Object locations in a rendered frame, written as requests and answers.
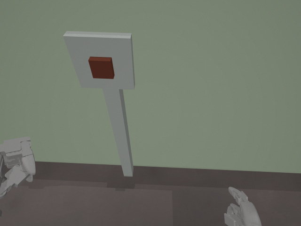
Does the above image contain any robot right hand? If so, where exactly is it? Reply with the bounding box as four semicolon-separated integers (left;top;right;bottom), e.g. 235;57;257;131
224;187;261;226

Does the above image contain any robot left hand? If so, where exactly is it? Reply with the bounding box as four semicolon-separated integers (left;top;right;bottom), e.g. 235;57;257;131
0;137;36;199

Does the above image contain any button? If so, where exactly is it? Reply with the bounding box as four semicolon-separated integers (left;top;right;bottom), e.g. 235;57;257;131
88;56;114;79

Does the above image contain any panel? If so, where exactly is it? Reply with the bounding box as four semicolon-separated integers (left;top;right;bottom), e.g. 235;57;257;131
63;31;135;177

